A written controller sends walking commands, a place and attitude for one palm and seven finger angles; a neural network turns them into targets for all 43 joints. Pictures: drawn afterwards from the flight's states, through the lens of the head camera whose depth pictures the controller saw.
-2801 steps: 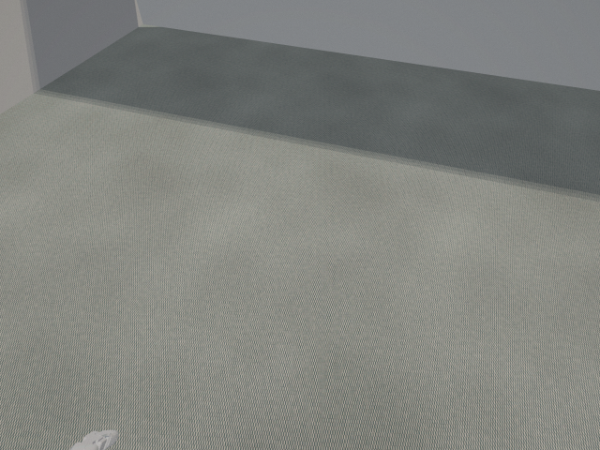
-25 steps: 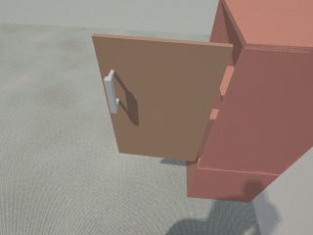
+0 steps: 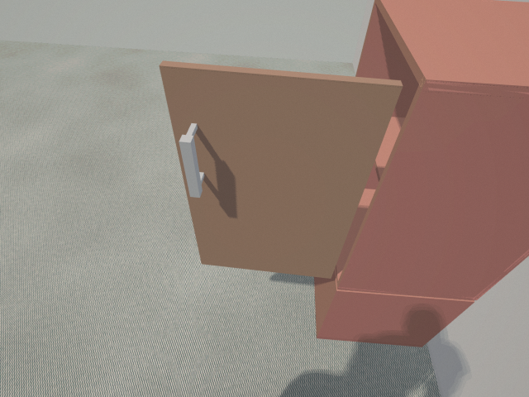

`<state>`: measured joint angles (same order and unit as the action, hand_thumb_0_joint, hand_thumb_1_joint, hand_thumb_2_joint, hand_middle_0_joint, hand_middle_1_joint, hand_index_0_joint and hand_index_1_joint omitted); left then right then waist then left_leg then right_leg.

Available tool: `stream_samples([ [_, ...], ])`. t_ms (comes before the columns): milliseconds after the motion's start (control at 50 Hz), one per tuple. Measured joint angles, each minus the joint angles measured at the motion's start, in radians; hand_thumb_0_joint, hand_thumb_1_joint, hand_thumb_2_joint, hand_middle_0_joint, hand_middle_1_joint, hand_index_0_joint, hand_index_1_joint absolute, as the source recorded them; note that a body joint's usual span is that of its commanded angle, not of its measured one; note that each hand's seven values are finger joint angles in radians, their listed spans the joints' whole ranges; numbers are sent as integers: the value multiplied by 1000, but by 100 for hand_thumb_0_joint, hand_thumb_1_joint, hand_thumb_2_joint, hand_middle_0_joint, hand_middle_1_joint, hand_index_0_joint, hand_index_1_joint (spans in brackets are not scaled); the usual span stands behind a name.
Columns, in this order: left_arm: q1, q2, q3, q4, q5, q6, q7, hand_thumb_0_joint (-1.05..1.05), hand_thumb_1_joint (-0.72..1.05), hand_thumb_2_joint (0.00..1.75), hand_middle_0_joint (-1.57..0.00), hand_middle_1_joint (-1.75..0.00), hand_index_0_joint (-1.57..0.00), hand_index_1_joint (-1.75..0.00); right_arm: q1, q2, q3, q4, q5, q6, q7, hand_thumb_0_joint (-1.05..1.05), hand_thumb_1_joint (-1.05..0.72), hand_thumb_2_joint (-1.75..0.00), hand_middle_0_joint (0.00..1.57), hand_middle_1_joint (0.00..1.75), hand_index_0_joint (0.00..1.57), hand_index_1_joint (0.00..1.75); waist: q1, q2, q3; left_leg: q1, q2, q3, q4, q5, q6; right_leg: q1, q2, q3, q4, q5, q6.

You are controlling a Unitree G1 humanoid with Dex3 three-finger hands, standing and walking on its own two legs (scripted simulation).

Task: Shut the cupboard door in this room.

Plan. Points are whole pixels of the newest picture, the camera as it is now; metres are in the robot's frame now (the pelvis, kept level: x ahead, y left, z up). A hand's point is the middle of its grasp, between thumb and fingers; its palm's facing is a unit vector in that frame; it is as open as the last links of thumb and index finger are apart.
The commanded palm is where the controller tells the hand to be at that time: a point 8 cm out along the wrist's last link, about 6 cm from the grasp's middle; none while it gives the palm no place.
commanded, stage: come to a stop and stand still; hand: left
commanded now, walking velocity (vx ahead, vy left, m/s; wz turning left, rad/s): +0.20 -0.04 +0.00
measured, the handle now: (194, 161) +0.50 +0.17 +0.08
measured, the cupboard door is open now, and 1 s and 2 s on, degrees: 88 88 88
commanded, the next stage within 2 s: look again from close up in 0.94 s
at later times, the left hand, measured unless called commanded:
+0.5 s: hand out of the picture +0.02 +0.17 -0.18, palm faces +0.02 -0.98 -0.22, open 7.3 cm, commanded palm none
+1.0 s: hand out of the picture +0.01 +0.18 -0.16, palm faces -0.02 -0.97 -0.25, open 7.4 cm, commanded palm none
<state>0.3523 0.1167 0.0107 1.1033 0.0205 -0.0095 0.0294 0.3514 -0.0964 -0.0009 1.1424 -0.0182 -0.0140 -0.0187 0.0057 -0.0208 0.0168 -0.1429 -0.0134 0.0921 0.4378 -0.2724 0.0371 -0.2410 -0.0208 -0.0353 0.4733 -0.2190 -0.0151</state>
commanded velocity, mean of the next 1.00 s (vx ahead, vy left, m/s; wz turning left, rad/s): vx -0.04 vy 0.00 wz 0.00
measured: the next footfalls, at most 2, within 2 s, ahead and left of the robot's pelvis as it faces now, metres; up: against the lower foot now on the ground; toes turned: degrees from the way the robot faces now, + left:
none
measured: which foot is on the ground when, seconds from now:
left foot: down 0.00-1.00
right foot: down 0.00-1.00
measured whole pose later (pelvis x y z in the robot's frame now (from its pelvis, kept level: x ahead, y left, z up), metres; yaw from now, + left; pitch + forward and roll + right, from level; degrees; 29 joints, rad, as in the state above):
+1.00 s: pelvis -0.01 -0.01 +0.00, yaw -1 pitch -1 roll +1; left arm 0.29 0.18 -0.01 1.05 0.01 -0.01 0.02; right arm 0.32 -0.21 0.01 1.06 -0.02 -0.01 0.00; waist -0.01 0.03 0.03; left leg -0.17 -0.01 0.11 0.43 -0.25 0.03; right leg -0.28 -0.02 -0.02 0.49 -0.19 -0.02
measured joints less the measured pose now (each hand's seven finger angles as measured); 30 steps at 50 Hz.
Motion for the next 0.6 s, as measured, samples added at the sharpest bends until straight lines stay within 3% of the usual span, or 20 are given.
stream_samples([
  [300,-9,-21,-9,-1,-12,-13,16,0,91,90,-19,-30,-20,-30,-46,10,-3,-12,11,-12,-30,0,-91,-90,20,30,20,30,-7,2,35,26,8,2,4,-40,-12,16,9,4,19,-33,6],
  [460,-69,22,5,-33,-6,7,28,2,93,90,-20,-30,-20,-30,-95,-29,-25,-41,14,11,-25,2,-93,-90,20,30,20,30,-5,8,58,-17,14,8,65,-48,-12,-18,12,9,57,-30,5],
  [600,-86,54,-10,-67,-5,10,17,1,91,90,-20,-30,-20,-30,-81,-79,-22,-137,4,7,-3,1,-92,-90,20,30,20,30,-21,39,11,-41,7,13,103,-51,3,-40,2,14,85,-24,10],
])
